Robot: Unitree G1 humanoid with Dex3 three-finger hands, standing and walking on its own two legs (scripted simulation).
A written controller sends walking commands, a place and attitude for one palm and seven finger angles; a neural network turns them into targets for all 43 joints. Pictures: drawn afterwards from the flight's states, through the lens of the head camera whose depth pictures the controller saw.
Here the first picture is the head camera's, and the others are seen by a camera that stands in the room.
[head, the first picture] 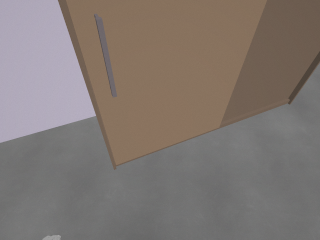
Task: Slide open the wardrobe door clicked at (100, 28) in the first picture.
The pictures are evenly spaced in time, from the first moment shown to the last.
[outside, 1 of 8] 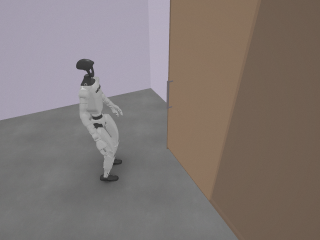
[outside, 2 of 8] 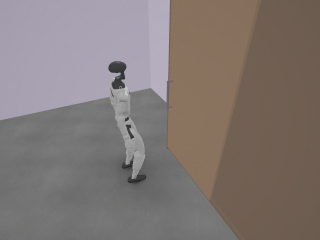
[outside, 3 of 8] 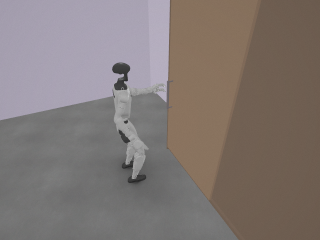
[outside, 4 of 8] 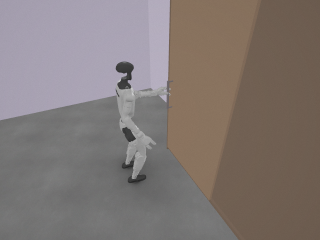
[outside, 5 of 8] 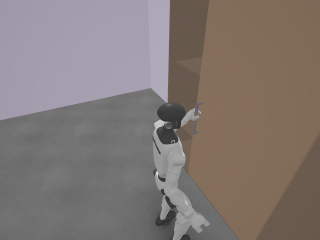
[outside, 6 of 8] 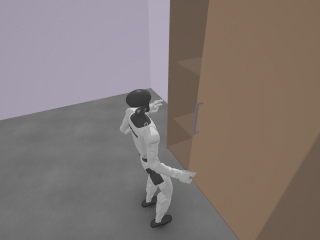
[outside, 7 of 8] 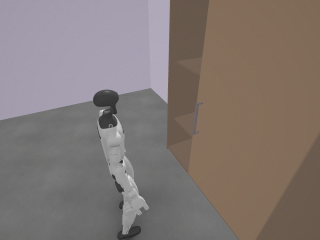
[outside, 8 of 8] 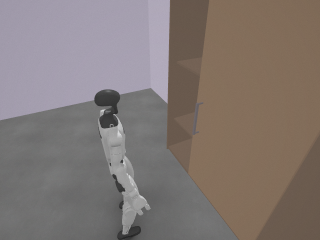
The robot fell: no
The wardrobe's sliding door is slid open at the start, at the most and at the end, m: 0.00 0.49 0.49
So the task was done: yes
